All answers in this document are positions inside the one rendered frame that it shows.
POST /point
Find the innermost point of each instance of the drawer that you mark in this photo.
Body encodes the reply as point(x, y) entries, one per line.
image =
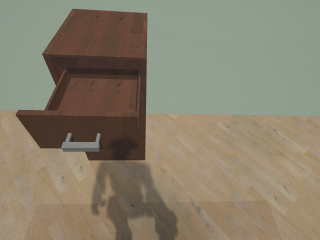
point(86, 101)

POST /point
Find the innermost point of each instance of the cabinet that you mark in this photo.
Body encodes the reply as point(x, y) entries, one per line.
point(109, 39)

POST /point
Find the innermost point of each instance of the handle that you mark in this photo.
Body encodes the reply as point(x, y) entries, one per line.
point(68, 146)

